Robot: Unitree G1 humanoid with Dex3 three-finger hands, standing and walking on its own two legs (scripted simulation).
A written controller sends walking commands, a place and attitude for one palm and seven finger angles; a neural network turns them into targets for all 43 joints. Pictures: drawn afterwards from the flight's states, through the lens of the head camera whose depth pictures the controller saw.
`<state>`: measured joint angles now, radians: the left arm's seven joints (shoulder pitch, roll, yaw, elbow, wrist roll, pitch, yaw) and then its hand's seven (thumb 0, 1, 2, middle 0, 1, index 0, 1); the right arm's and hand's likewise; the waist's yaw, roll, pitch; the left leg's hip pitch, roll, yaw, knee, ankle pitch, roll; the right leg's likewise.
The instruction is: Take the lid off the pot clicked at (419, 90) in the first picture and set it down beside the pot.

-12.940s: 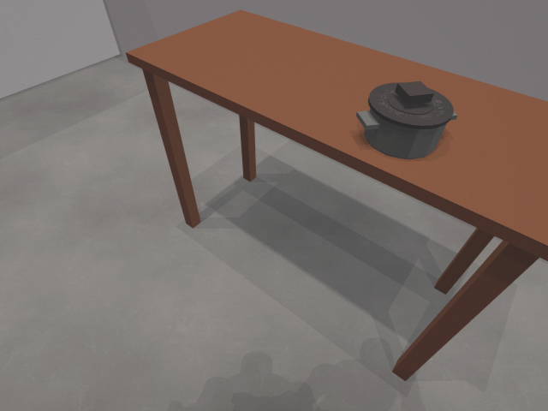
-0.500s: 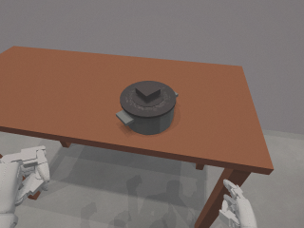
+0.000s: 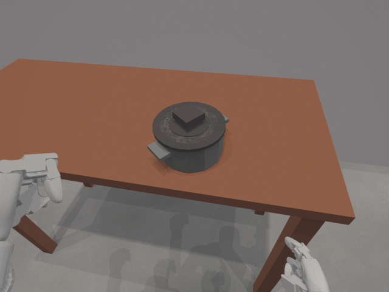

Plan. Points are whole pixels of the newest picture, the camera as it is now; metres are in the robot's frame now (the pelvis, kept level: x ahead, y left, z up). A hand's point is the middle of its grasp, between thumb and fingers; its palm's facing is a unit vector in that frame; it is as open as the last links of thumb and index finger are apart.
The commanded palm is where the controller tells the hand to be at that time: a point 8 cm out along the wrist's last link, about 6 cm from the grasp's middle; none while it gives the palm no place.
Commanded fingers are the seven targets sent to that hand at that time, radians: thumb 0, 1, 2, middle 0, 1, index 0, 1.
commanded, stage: reach forward and open the fingers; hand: left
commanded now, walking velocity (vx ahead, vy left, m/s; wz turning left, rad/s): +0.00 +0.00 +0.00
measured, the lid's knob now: (188, 115) +0.44 +0.08 +0.16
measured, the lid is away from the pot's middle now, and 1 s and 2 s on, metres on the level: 0.00 0.00 0.00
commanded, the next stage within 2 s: move the open hand above the knob in 1.02 s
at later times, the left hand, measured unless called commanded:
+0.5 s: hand (32, 189) +0.20 +0.27 +0.19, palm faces -0.11 +0.04 -0.99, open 4.7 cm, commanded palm +0.18 +0.27 +0.26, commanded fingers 0.00 -0.07 1.53 -1.01 -0.44 -1.01 -0.44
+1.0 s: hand (38, 155) +0.24 +0.28 +0.22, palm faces -0.01 +0.04 -1.00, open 9.7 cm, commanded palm +0.20 +0.27 +0.29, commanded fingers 0.00 -0.36 1.65 -0.87 -0.08 -0.87 -0.08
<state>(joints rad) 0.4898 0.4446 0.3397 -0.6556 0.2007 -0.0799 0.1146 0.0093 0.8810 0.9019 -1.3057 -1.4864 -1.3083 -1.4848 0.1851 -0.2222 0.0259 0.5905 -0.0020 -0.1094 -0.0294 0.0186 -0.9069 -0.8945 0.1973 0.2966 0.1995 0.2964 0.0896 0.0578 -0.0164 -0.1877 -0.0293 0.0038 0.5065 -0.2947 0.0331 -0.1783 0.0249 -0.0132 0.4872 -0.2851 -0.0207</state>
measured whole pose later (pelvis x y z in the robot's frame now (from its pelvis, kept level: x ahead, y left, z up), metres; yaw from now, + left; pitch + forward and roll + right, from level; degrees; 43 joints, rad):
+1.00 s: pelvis -0.06 +0.02 +0.00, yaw +1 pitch -2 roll +0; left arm -0.27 0.78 0.07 -0.18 0.70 0.06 -0.46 0.00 -0.34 1.64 -0.90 -0.11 -0.90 -0.10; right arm 0.12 -0.28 0.04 0.56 0.07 0.03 0.00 0.02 -0.91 -0.89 0.20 0.30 0.20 0.30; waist 0.07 0.11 0.01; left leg -0.25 -0.08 0.01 0.46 -0.17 0.07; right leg -0.25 -0.03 -0.02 0.48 -0.19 0.01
